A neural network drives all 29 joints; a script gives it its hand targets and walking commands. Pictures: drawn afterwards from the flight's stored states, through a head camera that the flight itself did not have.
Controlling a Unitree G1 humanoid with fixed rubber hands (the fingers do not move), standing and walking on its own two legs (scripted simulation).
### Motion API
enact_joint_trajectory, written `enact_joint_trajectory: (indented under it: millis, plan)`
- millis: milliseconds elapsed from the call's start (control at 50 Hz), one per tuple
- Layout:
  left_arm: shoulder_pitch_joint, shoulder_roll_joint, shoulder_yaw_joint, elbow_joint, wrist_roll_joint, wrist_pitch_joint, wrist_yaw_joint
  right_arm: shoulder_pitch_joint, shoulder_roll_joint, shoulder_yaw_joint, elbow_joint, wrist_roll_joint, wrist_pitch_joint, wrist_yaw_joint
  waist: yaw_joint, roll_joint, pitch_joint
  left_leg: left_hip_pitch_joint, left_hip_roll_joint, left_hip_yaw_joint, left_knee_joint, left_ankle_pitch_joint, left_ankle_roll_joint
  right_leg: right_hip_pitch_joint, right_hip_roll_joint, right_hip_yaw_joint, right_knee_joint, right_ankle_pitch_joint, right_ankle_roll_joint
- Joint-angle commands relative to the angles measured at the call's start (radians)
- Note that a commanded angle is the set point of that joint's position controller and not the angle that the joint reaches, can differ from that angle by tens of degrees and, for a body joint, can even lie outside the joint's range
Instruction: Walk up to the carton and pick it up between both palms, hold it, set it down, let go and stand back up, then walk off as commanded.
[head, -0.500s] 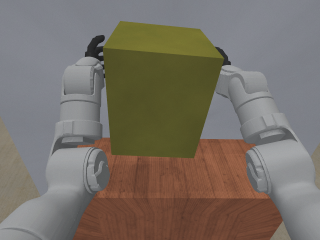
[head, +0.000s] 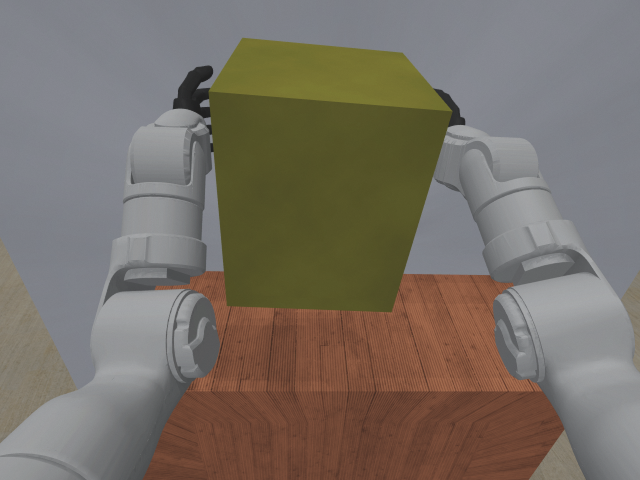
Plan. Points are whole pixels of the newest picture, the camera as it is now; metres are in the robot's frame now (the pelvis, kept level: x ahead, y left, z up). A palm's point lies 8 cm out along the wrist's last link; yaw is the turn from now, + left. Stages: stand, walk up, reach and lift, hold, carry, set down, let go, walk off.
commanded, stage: hold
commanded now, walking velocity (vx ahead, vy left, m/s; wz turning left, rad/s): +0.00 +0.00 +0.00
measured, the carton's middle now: (317, 175) +0.38 +0.01 +0.28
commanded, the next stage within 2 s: none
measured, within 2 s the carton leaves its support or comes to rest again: neither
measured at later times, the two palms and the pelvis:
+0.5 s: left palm (192, 134) +0.37 +0.15 +0.33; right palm (446, 152) +0.37 -0.14 +0.31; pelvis +0.00 +0.00 +0.00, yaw +0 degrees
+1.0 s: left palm (189, 129) +0.37 +0.16 +0.33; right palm (444, 148) +0.37 -0.13 +0.32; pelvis +0.00 +0.00 +0.00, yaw +1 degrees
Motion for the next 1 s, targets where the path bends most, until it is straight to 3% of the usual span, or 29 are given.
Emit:
enact_joint_trajectory:
  millis: [0, 40, 60, 120, 160, 200, 220, 240, 260, 300, 340, 380, 400, 460, 500, 520, 560, 620, 680, 700, 720, 740, 780, 800, 820, 880, 920, 960, 980]
  plan:
    - [-0.813, -0.648, -0.307, -0.104, -0.201, -0.073, -0.121, -0.899, 0.643, 0.113, -0.333, 0.181, -0.039, 0.139, 0.005, 0.073, -0.348, 0.113, -0.056, 0.053, -0.032, 0.206, -0.026, 0.062, 0.033, -0.001, -0.040, 0.164, 0.044]
    - [-0.772, -0.634, -0.254, -0.024, -0.150, -0.062, -0.132, -0.848, 0.609, 0.047, -0.220, 0.140, -0.030, 0.144, -0.010, 0.088, -0.230, 0.063, -0.048, 0.058, -0.077, 0.101, -0.024, 0.017, 0.029, -0.007, -0.056, 0.062, 0.036]
    - [-0.765, -0.631, -0.256, -0.025, -0.161, -0.066, -0.136, -0.832, 0.623, 0.050, -0.235, 0.136, -0.029, 0.148, -0.014, 0.053, -0.230, 0.068, -0.049, 0.061, -0.084, 0.079, -0.016, 0.027, 0.028, -0.004, -0.060, 0.060, 0.039]
    - [-0.798, -0.646, -0.283, -0.130, -0.183, -0.076, -0.135, -0.867, 0.653, 0.099, -0.325, 0.182, -0.031, 0.134, -0.007, 0.050, -0.332, 0.102, -0.066, 0.058, -0.044, 0.213, -0.022, 0.085, 0.030, -0.006, -0.038, 0.195, 0.052]
    - [-0.762, -0.631, -0.282, -0.103, -0.183, -0.072, -0.137, -0.923, 0.648, 0.138, -0.403, 0.190, -0.040, 0.126, 0.011, 0.009, -0.358, 0.129, -0.066, 0.055, -0.030, 0.249, -0.009, 0.081, 0.038, -0.002, -0.035, 0.226, 0.060]
    - [-0.751, -0.642, -0.307, -0.142, -0.194, -0.071, -0.132, -0.912, 0.642, 0.150, -0.452, 0.190, -0.045, 0.120, -0.011, 0.027, -0.401, 0.135, -0.072, 0.052, -0.017, 0.278, -0.016, 0.102, 0.034, -0.005, -0.026, 0.282, 0.059]
    - [-0.736, -0.663, -0.291, -0.130, -0.185, -0.073, -0.131, -0.921, 0.672, 0.151, -0.470, 0.199, -0.042, 0.116, 0.001, 0.024, -0.365, 0.140, -0.073, 0.051, -0.018, 0.269, -0.012, 0.078, 0.033, -0.006, -0.030, 0.259, 0.062]
    - [-0.721, -0.632, -0.277, -0.118, -0.175, -0.064, -0.134, -0.861, 0.674, 0.146, -0.399, 0.191, -0.031, 0.115, 0.010, 0.015, -0.332, 0.133, -0.076, 0.061, -0.024, 0.254, -0.007, 0.072, 0.032, -0.007, -0.041, 0.236, 0.063]
    - [-0.718, -0.630, -0.284, -0.098, -0.175, -0.060, -0.138, -0.861, 0.646, 0.128, -0.387, 0.176, -0.030, 0.112, -0.018, 0.015, -0.331, 0.146, -0.064, 0.049, -0.030, 0.223, -0.008, 0.058, 0.028, -0.007, -0.043, 0.226, 0.058]
    - [-0.746, -0.644, -0.298, -0.147, -0.163, -0.052, -0.138, -0.848, 0.649, 0.131, -0.379, 0.197, -0.022, 0.110, -0.015, 0.059, -0.306, 0.139, -0.066, 0.058, -0.034, 0.224, -0.020, 0.071, 0.032, -0.009, -0.043, 0.195, 0.056]
    - [-0.748, -0.631, -0.289, -0.140, -0.165, -0.055, -0.141, -0.854, 0.675, 0.145, -0.402, 0.196, -0.023, 0.110, -0.008, 0.024, -0.303, 0.138, -0.074, 0.054, -0.031, 0.216, -0.008, 0.072, 0.024, -0.002, -0.048, 0.209, 0.067]
    - [-0.773, -0.637, -0.304, -0.149, -0.183, -0.065, -0.137, -0.904, 0.689, 0.136, -0.409, 0.195, -0.030, 0.118, 0.003, 0.035, -0.352, 0.124, -0.071, 0.050, -0.029, 0.211, -0.004, 0.061, 0.026, -0.005, -0.046, 0.183, 0.059]
    - [-0.767, -0.651, -0.313, -0.109, -0.184, -0.056, -0.134, -0.917, 0.654, 0.138, -0.419, 0.189, -0.031, 0.116, -0.013, 0.047, -0.317, 0.125, -0.065, 0.053, -0.041, 0.196, -0.009, 0.053, 0.030, -0.005, -0.049, 0.175, 0.051]
    - [-0.782, -0.656, -0.336, -0.201, -0.200, -0.063, -0.128, -0.863, 0.688, 0.158, -0.412, 0.203, -0.023, 0.112, -0.007, 0.050, -0.367, 0.141, -0.071, 0.055, -0.018, 0.264, -0.021, 0.093, 0.040, -0.007, -0.028, 0.242, 0.055]
    - [-0.761, -0.635, -0.305, -0.165, -0.183, -0.061, -0.129, -0.887, 0.693, 0.150, -0.424, 0.190, -0.026, 0.114, 0.000, 0.031, -0.327, 0.135, -0.076, 0.054, -0.021, 0.226, -0.007, 0.057, 0.033, -0.013, -0.040, 0.210, 0.065]
    - [-0.789, -0.623, -0.302, -0.144, -0.191, -0.064, -0.135, -0.836, 0.682, 0.120, -0.350, 0.178, -0.017, 0.112, -0.015, 0.040, -0.295, 0.113, -0.071, 0.055, -0.035, 0.170, -0.010, 0.035, 0.023, -0.007, -0.040, 0.170, 0.064]
    - [-0.711, -0.594, -0.226, -0.057, -0.140, -0.046, -0.143, -0.820, 0.662, 0.115, -0.321, 0.168, -0.007, 0.110, 0.007, 0.002, -0.214, 0.110, -0.071, 0.057, -0.048, 0.158, 0.005, 0.025, 0.016, 0.007, -0.060, 0.155, 0.063]
    - [-0.756, -0.666, -0.338, -0.125, -0.201, -0.053, -0.149, -0.861, 0.610, 0.098, -0.380, 0.168, -0.021, 0.113, -0.057, 0.086, -0.313, 0.123, -0.052, 0.050, -0.047, 0.202, -0.033, 0.062, 0.032, -0.006, -0.047, 0.189, 0.042]
    - [-0.757, -0.646, -0.283, -0.115, -0.156, -0.054, -0.137, -0.879, 0.652, 0.124, -0.353, 0.185, -0.025, 0.125, -0.003, 0.060, -0.287, 0.105, -0.060, 0.047, -0.042, 0.224, -0.019, 0.074, 0.039, -0.016, -0.038, 0.176, 0.044]
    - [-0.760, -0.638, -0.276, -0.101, -0.172, -0.062, -0.138, -0.913, 0.653, 0.130, -0.405, 0.191, -0.028, 0.126, -0.002, 0.031, -0.304, 0.120, -0.064, 0.046, -0.044, 0.192, -0.008, 0.058, 0.032, -0.012, -0.051, 0.151, 0.052]
    - [-0.763, -0.622, -0.263, -0.075, -0.170, -0.060, -0.135, -0.891, 0.659, 0.125, -0.355, 0.177, -0.026, 0.128, 0.010, 0.027, -0.314, 0.098, -0.062, 0.046, -0.042, 0.190, -0.005, 0.069, 0.027, -0.004, -0.049, 0.159, 0.050]
    - [-0.770, -0.636, -0.278, -0.106, -0.166, -0.061, -0.136, -0.881, 0.645, 0.122, -0.352, 0.166, -0.029, 0.128, -0.005, 0.049, -0.313, 0.115, -0.060, 0.046, -0.049, 0.194, -0.011, 0.054, 0.028, -0.009, -0.047, 0.150, 0.052]
    - [-0.787, -0.620, -0.269, -0.143, -0.167, -0.065, -0.133, -0.874, 0.688, 0.132, -0.346, 0.186, -0.026, 0.125, 0.020, 0.042, -0.347, 0.139, -0.076, 0.065, -0.031, 0.227, -0.006, 0.079, 0.029, -0.004, -0.044, 0.198, 0.059]
    - [-0.746, -0.621, -0.278, -0.087, -0.167, -0.058, -0.139, -0.864, 0.642, 0.110, -0.341, 0.180, -0.026, 0.121, -0.013, 0.050, -0.299, 0.139, -0.069, 0.055, -0.035, 0.202, -0.016, 0.042, 0.025, -0.005, -0.057, 0.190, 0.054]
    - [-0.736, -0.607, -0.239, -0.064, -0.153, -0.059, -0.144, -0.862, 0.660, 0.117, -0.334, 0.172, -0.020, 0.120, 0.004, 0.007, -0.269, 0.130, -0.074, 0.062, -0.041, 0.185, -0.002, 0.033, 0.028, -0.008, -0.057, 0.163, 0.065]
    - [-0.775, -0.622, -0.264, -0.043, -0.154, -0.058, -0.150, -0.866, 0.623, 0.067, -0.280, 0.146, -0.026, 0.126, -0.022, 0.056, -0.226, 0.077, -0.063, 0.060, -0.066, 0.092, -0.020, 0.026, 0.025, -0.012, -0.065, 0.063, 0.048]
    - [-0.795, -0.653, -0.322, -0.120, -0.205, -0.070, -0.149, -0.933, 0.657, 0.111, -0.406, 0.169, -0.041, 0.121, -0.026, 0.041, -0.340, 0.096, -0.060, 0.055, -0.045, 0.180, -0.015, 0.083, 0.033, -0.012, -0.045, 0.164, 0.048]
    - [-0.801, -0.650, -0.300, -0.098, -0.192, -0.074, -0.135, -0.922, 0.663, 0.115, -0.366, 0.176, -0.036, 0.120, -0.004, 0.068, -0.342, 0.122, -0.069, 0.059, -0.027, 0.234, -0.018, 0.067, 0.032, -0.011, -0.038, 0.206, 0.052]
    - [-0.802, -0.651, -0.293, -0.106, -0.194, -0.075, -0.135, -0.910, 0.669, 0.115, -0.377, 0.183, -0.033, 0.116, -0.017, 0.054, -0.360, 0.141, -0.070, 0.054, -0.019, 0.227, -0.015, 0.063, 0.025, -0.008, -0.035, 0.216, 0.059]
